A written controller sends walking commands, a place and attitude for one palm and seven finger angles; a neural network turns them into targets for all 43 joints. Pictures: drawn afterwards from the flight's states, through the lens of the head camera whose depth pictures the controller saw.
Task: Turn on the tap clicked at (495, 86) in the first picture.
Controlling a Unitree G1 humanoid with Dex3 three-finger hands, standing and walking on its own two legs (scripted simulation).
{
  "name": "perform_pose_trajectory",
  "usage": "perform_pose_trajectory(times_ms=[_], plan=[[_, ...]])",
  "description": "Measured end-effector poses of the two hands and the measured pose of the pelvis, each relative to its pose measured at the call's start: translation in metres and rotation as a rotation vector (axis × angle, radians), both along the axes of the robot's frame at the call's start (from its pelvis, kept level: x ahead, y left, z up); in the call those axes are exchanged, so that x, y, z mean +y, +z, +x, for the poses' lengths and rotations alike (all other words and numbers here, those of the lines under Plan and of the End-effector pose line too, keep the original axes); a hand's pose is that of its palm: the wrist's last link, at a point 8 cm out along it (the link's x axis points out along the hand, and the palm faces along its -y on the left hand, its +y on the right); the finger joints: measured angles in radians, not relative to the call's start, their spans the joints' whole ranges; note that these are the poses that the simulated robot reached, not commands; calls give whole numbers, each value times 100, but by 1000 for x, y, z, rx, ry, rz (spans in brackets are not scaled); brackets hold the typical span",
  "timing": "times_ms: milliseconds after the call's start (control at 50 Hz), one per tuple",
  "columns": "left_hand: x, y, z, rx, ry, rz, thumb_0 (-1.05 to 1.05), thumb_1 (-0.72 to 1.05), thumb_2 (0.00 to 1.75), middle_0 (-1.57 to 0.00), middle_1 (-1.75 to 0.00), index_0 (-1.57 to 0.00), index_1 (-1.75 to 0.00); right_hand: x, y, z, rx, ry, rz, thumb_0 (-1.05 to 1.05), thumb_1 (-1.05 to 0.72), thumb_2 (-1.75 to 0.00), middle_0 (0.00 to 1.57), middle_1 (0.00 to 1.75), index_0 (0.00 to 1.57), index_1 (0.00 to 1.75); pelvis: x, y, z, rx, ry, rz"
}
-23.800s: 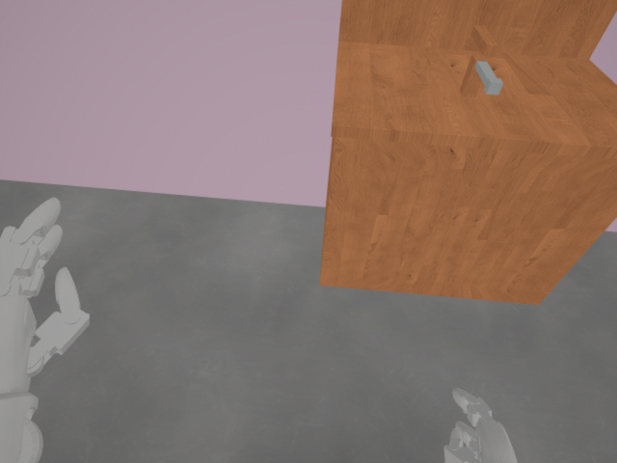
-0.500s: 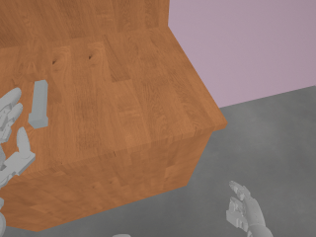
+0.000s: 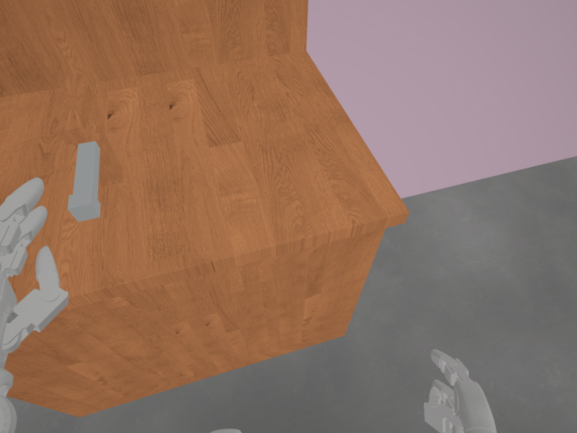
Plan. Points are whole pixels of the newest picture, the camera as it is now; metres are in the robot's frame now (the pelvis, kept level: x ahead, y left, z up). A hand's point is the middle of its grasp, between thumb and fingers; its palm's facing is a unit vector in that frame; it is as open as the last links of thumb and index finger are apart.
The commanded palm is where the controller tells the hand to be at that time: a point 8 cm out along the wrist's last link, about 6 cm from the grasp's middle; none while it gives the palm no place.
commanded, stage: shuffle to correct the standing spot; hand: left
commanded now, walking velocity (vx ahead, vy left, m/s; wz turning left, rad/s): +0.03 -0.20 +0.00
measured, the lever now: (84, 206) +0.36 +0.30 +0.11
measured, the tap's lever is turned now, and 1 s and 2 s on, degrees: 0 0 0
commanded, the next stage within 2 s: none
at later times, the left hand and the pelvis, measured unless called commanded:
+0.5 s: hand (57, 281) +0.23 +0.25 +0.16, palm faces +0.32 -0.85 -0.42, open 7.4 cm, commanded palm +0.17 +0.29 +0.18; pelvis +0.01 +0.01 +0.00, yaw +0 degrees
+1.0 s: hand (56, 285) +0.23 +0.24 +0.16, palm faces +0.31 -0.84 -0.45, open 7.4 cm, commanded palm +0.17 +0.29 +0.18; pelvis +0.01 +0.01 +0.00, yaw +0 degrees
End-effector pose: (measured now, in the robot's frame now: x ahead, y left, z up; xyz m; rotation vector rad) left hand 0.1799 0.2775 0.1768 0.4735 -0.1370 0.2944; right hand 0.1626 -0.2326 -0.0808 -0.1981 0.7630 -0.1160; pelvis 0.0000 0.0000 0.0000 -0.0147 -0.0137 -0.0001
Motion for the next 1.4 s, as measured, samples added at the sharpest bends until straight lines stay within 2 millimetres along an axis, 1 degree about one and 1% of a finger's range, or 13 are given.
perform_pose_trajectory(times_ms=[100,220,440,540,660,760,960,1080,1240,1400], plan=[[3,2,-1,-14,1,1,1,89,90,-21,-30,-22,-31,6,1,-5,3,3,6,1,-90,-90,20,30,20,30,2,1,-2,2,-1,-4],[7,2,1,-22,4,-7,1,89,90,-21,-30,-22,-31,14,1,-3,5,8,15,1,-90,-90,20,30,20,30,6,1,-1,3,-4,-8],[10,1,11,-18,2,-7,2,89,90,-21,-30,-21,-31,20,2,14,1,19,17,1,-90,-90,20,30,20,30,9,0,8,4,-3,-10],[9,3,13,-18,-1,4,2,89,90,-21,-30,-21,-31,21,3,22,-6,26,20,1,-90,-90,20,30,20,30,8,0,11,4,-1,-13],[9,-1,14,-1,4,-5,1,89,90,-21,-30,-22,-31,18,3,27,-7,26,17,1,-90,-90,20,30,20,30,7,-1,12,6,1,-14],[10,-2,14,5,4,-8,1,89,90,-21,-30,-22,-31,17,3,26,4,20,8,1,-90,-90,20,30,20,30,8,-1,12,5,2,-12],[8,5,10,-2,0,27,1,89,90,-21,-30,-22,-31,19,0,21,21,30,23,1,-90,-90,20,30,20,30,6,1,9,8,4,-13],[6,1,8,9,7,8,1,89,90,-21,-30,-22,-31,18,-3,18,21,25,28,1,-90,-90,20,30,20,30,6,0,8,9,5,-12],[7,1,10,-2,8,-2,1,89,90,-21,-30,-22,-31,15,-3,14,29,13,17,1,-90,-90,20,30,20,30,6,-1,8,8,6,-10],[7,1,14,0,7,1,1,89,90,-21,-30,-22,-31,15,-2,17,30,13,17,1,-90,-90,20,30,20,30,7,-1,12,14,4,-14]])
